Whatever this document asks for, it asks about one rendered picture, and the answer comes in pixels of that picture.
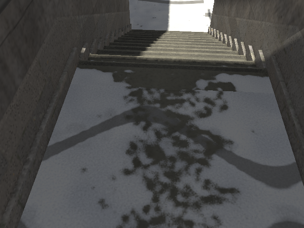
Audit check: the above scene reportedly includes stairs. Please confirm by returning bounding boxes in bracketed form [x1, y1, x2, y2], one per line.
[87, 29, 257, 67]

